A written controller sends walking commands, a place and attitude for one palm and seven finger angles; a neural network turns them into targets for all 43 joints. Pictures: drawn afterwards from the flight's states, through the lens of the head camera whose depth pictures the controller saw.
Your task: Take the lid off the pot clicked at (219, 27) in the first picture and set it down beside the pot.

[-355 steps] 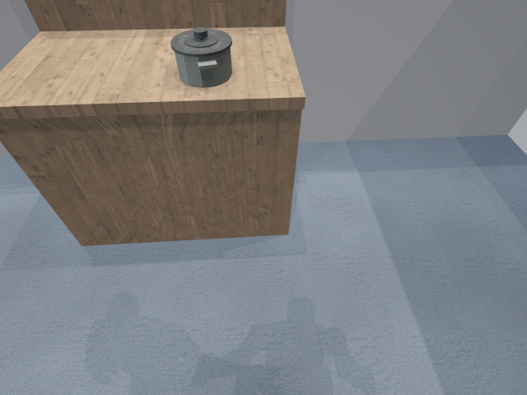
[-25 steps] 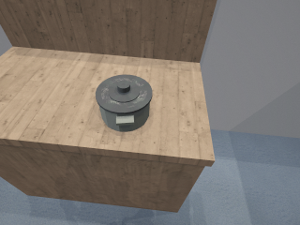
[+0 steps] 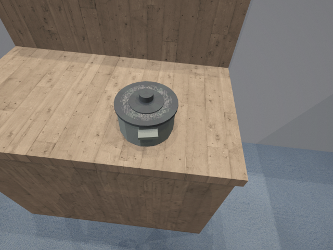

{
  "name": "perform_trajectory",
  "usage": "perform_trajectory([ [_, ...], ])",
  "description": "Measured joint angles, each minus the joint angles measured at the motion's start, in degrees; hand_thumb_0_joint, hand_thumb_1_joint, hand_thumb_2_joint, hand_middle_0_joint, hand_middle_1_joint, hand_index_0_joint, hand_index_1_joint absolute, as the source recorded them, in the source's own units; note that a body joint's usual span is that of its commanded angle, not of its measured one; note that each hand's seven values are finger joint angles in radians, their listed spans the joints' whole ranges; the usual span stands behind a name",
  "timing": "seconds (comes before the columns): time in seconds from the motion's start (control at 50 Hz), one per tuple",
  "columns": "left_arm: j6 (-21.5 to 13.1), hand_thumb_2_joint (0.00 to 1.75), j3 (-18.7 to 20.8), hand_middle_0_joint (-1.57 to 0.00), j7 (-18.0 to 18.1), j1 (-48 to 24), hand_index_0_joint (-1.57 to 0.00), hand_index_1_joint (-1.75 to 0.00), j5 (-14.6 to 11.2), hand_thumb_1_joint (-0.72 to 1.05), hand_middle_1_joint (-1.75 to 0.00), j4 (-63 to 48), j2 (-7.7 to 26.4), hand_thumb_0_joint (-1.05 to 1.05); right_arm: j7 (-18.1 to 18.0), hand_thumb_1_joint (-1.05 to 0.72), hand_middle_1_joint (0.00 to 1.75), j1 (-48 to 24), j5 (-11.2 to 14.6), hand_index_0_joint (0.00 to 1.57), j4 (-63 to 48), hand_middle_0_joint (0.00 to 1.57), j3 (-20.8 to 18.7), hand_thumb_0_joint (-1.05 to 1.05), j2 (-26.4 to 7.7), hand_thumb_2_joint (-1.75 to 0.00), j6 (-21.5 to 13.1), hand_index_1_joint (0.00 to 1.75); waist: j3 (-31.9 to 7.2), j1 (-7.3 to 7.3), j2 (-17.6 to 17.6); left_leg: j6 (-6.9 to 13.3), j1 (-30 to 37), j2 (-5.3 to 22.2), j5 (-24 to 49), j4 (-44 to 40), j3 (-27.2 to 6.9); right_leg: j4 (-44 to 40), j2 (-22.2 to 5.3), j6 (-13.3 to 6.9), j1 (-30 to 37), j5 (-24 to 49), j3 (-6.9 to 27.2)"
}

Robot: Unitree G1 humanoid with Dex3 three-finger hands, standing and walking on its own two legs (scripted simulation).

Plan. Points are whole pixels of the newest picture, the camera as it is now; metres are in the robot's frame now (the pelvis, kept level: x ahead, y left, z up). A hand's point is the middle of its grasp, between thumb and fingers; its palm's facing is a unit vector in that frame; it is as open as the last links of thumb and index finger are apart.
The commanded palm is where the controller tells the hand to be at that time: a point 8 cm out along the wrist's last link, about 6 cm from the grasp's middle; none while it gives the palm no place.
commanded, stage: look again from close up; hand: left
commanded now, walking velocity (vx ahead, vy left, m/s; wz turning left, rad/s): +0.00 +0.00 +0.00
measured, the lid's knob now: (146, 95) +0.48 +0.09 +0.11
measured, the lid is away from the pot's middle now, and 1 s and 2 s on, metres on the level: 0.00 0.00 0.00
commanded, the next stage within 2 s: lift the closed hand beside the body in 0.38 s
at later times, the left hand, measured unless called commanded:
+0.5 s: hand out of the picture -0.02 +0.17 -0.18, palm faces +0.03 -0.99 -0.15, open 7.4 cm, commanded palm +0.09 +0.23 -0.07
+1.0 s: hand out of the picture +0.09 +0.20 -0.01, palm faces +0.29 -0.92 -0.26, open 3.5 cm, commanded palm +0.04 +0.24 +0.02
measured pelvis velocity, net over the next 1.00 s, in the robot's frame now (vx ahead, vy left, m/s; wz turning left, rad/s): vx -0.04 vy -0.02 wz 0.06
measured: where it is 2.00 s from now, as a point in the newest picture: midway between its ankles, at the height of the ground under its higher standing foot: outside the picture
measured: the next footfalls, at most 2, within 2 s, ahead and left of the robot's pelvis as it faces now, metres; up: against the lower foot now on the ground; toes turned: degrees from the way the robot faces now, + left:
none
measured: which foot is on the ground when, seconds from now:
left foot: down 0.00-1.00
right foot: down 0.00-1.00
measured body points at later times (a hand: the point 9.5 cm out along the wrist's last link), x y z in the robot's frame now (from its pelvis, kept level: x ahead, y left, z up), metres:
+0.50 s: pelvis +0.00 +0.01 +0.00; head +0.01 +0.03 +0.45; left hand -0.02 +0.22 -0.17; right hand -0.01 -0.20 -0.15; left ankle -0.02 +0.05 -0.74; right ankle -0.02 -0.13 -0.74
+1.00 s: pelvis -0.04 -0.02 +0.00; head -0.05 -0.01 +0.45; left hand +0.07 +0.25 +0.00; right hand +0.21 -0.23 -0.02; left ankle -0.03 +0.05 -0.74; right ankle -0.02 -0.13 -0.74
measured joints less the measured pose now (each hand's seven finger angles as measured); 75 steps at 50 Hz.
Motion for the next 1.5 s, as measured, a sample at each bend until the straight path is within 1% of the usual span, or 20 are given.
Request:
perform_trajectory([
  [0.48, 0.2, 0.90, 0.1, -0.20, 0.1, 0.2, -0.19, -0.30, 0.1, 0.91, -0.30, 0.9, -0.6, 0.01, -0.2, -0.92, 0.30, 1.1, 0.1, 0.20, 0.7, 0.20, -0.1, 0.01, 0.9, -0.90, -0.1, 0.29, -0.7, 0.06, -0.2, 1.2, 1.0, -1.0, 0.4, -1.3, 0.4, -1.0, -0.9, 1.1, 0.9, 0.4, 0.4],
  [0.5, -0.1, 0.90, -0.1, -0.20, 0.4, 0.1, -0.19, -0.30, 0.3, 0.91, -0.30, 1.1, -0.6, 0.01, -0.2, -0.92, 0.30, 1.3, 0.2, 0.20, 0.2, 0.20, 0.1, 0.01, 0.7, -0.90, 0.1, 0.30, -0.9, -0.19, 0.0, 1.1, 0.2, -0.9, 0.3, -0.7, 0.2, -1.0, -0.9, 1.2, 0.5, 0.5, 0.2],
  [0.52, 2.0, 0.90, 0.2, -0.20, 0.8, 1.9, -0.20, -0.30, -1.1, 0.91, -0.30, -6.0, -0.6, 0.01, 0.1, -0.92, 0.30, 2.2, 0.5, 0.20, -2.0, 0.20, 0.3, 0.01, 0.4, -0.90, -0.3, 0.30, -0.3, -0.32, 0.2, 1.0, -0.2, -0.9, 0.3, -0.1, -0.2, -0.8, -1.0, 1.2, 0.3, 0.5, -0.2],
  [0.54, 3.7, 0.90, -0.6, -0.21, 2.6, 4.6, -0.20, -0.30, -1.5, 0.93, -0.31, -15.9, 0.5, 0.02, 0.1, -0.93, 0.30, 3.7, 1.3, 0.20, -4.4, 0.20, 0.3, 0.02, -0.2, -0.90, -2.5, 0.30, 0.1, 0.32, 0.1, 0.8, -0.3, -1.1, 0.4, -0.1, -0.2, -0.3, -1.0, 0.6, 0.0, 0.5, -0.2],
  [0.56, 4.5, 0.90, -1.2, -0.22, 4.2, 7.2, -0.21, -0.31, -1.8, 0.94, -0.32, -25.6, 1.8, 0.03, 0.2, -0.94, 0.30, 5.1, 2.1, 0.20, -6.4, 0.20, 0.3, 0.02, -0.8, -0.90, -5.2, 0.30, -0.1, 0.84, 0.0, 0.4, -0.2, -1.3, 0.8, -0.7, -0.2, 0.3, -1.3, -0.4, -0.5, 0.4, -0.1],
  [0.6, 4.7, 0.90, -2.6, -0.25, 6.6, 9.4, -0.24, -0.34, -1.4, 0.96, -0.35, -39.2, 3.8, 0.04, 1.1, -0.94, 0.30, 6.2, 2.5, 0.20, -10.0, 0.20, 0.3, 0.03, -2.8, -0.90, -9.4, 0.30, -0.6, 0.92, 0.3, 0.0, 0.6, -2.3, 1.9, -2.3, -0.4, 1.9, -2.0, -1.7, -1.1, 0.2, 0.3],
  [0.62, 4.0, 0.90, -2.8, -0.26, 7.2, 9.2, -0.25, -0.36, -0.7, 0.96, -0.37, -42.6, 4.0, 0.04, 1.8, -0.94, 0.30, 5.6, 2.2, 0.20, -11.7, 0.20, 0.1, 0.03, -4.0, -0.90, -10.5, 0.30, -1.1, 0.53, 0.7, 0.0, 0.6, -2.7, 2.5, -2.8, -0.6, 2.5, -2.2, -2.2, -1.6, 0.1, 0.6],
  [0.64, 3.3, 0.90, -2.7, -0.28, 7.2, 8.3, -0.27, -0.39, 0.0, 0.96, -0.39, -44.4, 3.7, 0.03, 2.6, -0.94, 0.30, 4.5, 1.8, 0.20, -13.4, 0.20, -0.3, 0.03, -4.9, -0.90, -10.7, 0.30, -1.6, 0.02, 1.1, 0.0, 0.1, -3.0, 2.8, -2.7, -0.7, 2.8, -2.3, -2.5, -2.1, 0.1, 0.7],
  [0.66, 2.7, 0.90, -2.3, -0.31, 6.6, 7.4, -0.30, -0.41, 0.4, 0.96, -0.42, -45.6, 3.3, 0.03, 3.2, -0.93, 0.30, 3.0, 1.5, 0.20, -15.2, 0.20, -0.7, 0.03, -5.7, -0.90, -10.3, 0.30, -2.1, -0.46, 1.4, 0.1, -0.9, -3.1, 2.7, -1.9, -0.7, 2.8, -2.4, -2.3, -2.6, -0.2, 0.8],
  [0.7, 1.9, 0.90, -0.8, -0.36, 4.7, 7.1, -0.36, -0.48, 0.2, 0.95, -0.48, -48.9, 2.2, 0.03, 3.9, -0.93, 0.30, -0.7, 1.0, 0.20, -18.7, 0.20, -1.5, 0.02, -6.5, -0.90, -8.6, 0.30, -3.1, -1.09, 2.1, 0.2, -2.7, -2.3, 2.2, 0.1, -0.4, 2.4, -1.8, -0.3, -3.5, 0.3, 1.0],
  [0.72, 1.3, 0.90, 0.0, -0.40, 3.7, 8.0, -0.39, -0.51, -0.1, 0.94, -0.52, -51.4, 2.0, 0.02, 4.1, -0.92, 0.30, -2.3, 0.9, 0.20, -20.5, 0.20, -1.7, 0.02, -6.4, -0.90, -7.8, 0.30, -3.6, -1.31, 2.1, 0.1, -3.2, -1.8, 2.0, 0.7, -0.3, 2.2, -1.4, 0.2, -3.7, 0.9, 1.1],
  [0.78, -0.9, 0.90, 1.1, -0.51, 1.6, 11.9, -0.50, -0.63, -0.7, 0.93, -0.64, -58.8, 2.5, 0.02, 3.8, -0.92, 0.30, -5.7, 1.3, 0.20, -27.2, 0.20, -2.0, 0.02, -5.9, -0.90, -6.0, 0.29, -4.5, -1.26, 1.5, -0.5, -4.0, -0.6, 1.5, 2.2, -0.5, 2.0, -0.2, 0.1, -3.8, 1.6, 0.8],
  [0.84, -2.3, 0.90, 1.8, -0.63, 0.5, 13.5, -0.62, -0.76, -1.1, 0.92, -0.77, -61.5, 3.4, 0.01, 2.9, -0.91, 0.30, -8.1, 1.7, 0.19, -32.8, 0.20, -1.8, 0.01, -6.0, -0.90, -5.0, 0.29, -4.4, -0.20, 1.1, -0.8, -4.9, 0.1, 1.2, 3.8, -1.3, 2.4, 0.5, -0.4, -3.9, 1.6, -0.2],
  [0.92, -1.9, 0.90, 3.4, -0.80, 0.6, 15.1, -0.79, -0.95, -1.9, 0.91, -0.95, -64.2, 4.7, 0.01, 1.2, -0.91, 0.30, -9.8, 1.7, 0.19, -36.6, 0.19, -1.0, 0.01, -6.2, -0.90, -4.1, 0.29, -3.8, 1.81, 0.9, -1.2, -5.2, 0.9, 1.4, 4.5, -2.6, 1.9, 1.3, -1.2, -3.4, 2.0, -1.5],
  [0.96, -1.7, 0.90, 4.2, -0.88, 1.2, 16.0, -0.88, -1.04, -2.2, 0.91, -1.05, -65.8, 5.2, 0.02, 0.3, -0.91, 0.30, -9.6, 1.6, 0.19, -37.0, 0.20, -0.9, 0.01, -6.1, -0.90, -3.7, 0.29, -3.7, 2.54, 1.0, -1.6, -5.1, 1.2, 1.5, 4.5, -3.3, 1.4, 1.6, -1.7, -2.8, 2.1, -2.2],
  [1.04, -1.4, 0.90, 5.3, -1.05, 1.9, 17.0, -1.04, -1.23, -2.5, 0.91, -1.23, -67.6, 5.7, 0.02, -0.4, -0.90, 0.30, -8.3, 1.3, 0.18, -36.3, 0.20, 0.0, 0.01, -5.7, -0.90, -3.4, 0.29, -3.1, 3.37, 1.7, -2.2, -4.3, 1.7, 1.6, 4.3, -4.2, 0.5, 2.1, -2.4, -1.5, 2.2, -3.0],
  [1.12, -1.4, 0.90, 6.4, -1.17, 2.2, 18.3, -1.17, -1.36, -2.7, 0.91, -1.36, -69.9, 6.2, 0.02, -0.5, -0.90, 0.30, -6.4, 0.9, 0.18, -34.0, 0.20, 1.0, 0.01, -4.7, -0.90, -3.3, 0.29, -2.3, 3.56, 2.6, -2.9, -2.9, 2.2, 1.7, 3.4, -4.4, -0.7, 2.8, -3.0, 0.0, 2.4, -3.2],
  [1.26, -2.5, 0.90, 8.5, -1.27, 2.1, 21.0, -1.26, -1.46, -2.6, 0.90, -1.47, -73.4, 7.2, 0.02, -0.5, -0.90, 0.30, -3.7, 0.7, 0.19, -29.6, 0.20, 1.0, 0.01, -3.5, -0.90, -3.4, 0.29, -1.3, 2.83, 4.2, -3.6, -0.7, 2.9, 1.9, 1.4, -4.1, -2.3, 3.5, -3.7, 1.8, 2.6, -2.7],
  [1.42, -4.0, 0.90, 10.5, -1.29, 2.1, 21.7, -1.29, -1.49, -2.5, 0.90, -1.50, -75.2, 8.2, 0.02, -1.2, -0.90, 0.30, -4.1, 0.9, 0.20, -27.3, 0.20, -1.0, 0.01, -4.5, -0.90, -4.1, 0.30, -0.5, 2.39, 5.0, -4.1, 0.9, 3.5, 2.1, -0.2, -3.4, -3.4, 4.1, -4.2, 2.8, 2.7, -2.0],
  [1.5, -4.4, 0.90, 11.2, -1.30, 2.1, 21.8, -1.29, -1.49, -2.5, 0.90, -1.50, -76.4, 8.5, 0.02, -1.5, -0.90, 0.30, -5.1, 1.0, 0.20, -27.6, 0.20, -2.0, 0.01, -5.3, -0.90, -4.4, 0.30, -0.5, 2.54, 4.9, -4.3, 1.6, 3.6, 2.1, -0.8, -3.3, -3.8, 4.3, -4.3, 3.4, 2.6, -1.8],
])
